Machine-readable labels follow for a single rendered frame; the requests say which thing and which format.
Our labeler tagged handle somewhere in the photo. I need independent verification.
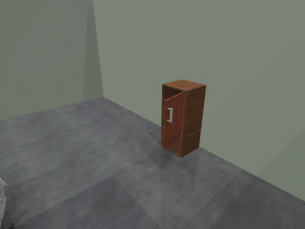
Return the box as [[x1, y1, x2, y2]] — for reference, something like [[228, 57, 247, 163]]
[[167, 108, 173, 123]]

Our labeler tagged cupboard door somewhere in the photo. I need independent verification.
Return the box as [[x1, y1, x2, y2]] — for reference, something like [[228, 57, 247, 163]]
[[163, 93, 184, 149]]

